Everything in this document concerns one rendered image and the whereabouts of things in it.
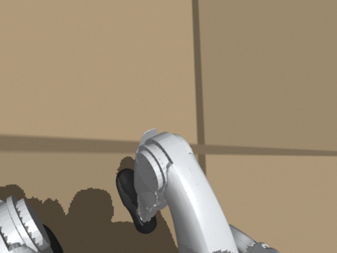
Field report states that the left robot foot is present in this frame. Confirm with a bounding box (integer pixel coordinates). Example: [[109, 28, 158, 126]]
[[42, 224, 63, 253]]

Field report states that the right robot hand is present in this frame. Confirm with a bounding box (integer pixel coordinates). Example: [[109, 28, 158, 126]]
[[229, 224, 257, 253]]

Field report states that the right robot arm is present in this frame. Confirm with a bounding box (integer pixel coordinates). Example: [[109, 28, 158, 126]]
[[250, 242, 280, 253]]

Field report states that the right robot foot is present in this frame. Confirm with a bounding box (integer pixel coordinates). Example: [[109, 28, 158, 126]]
[[116, 168, 157, 234]]

